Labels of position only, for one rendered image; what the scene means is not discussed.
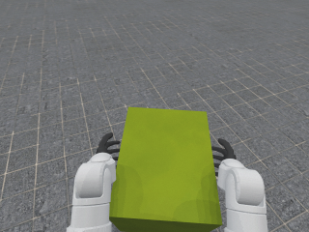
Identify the left robot hand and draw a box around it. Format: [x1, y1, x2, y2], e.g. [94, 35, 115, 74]
[96, 132, 121, 168]

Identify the robot left forearm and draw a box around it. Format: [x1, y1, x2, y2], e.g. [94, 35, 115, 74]
[66, 153, 117, 232]

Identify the carton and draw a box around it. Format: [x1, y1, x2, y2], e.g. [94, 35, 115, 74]
[109, 106, 223, 232]

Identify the robot right forearm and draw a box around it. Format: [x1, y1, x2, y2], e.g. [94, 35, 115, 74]
[217, 159, 268, 232]

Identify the right robot hand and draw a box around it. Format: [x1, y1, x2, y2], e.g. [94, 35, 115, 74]
[211, 138, 237, 177]

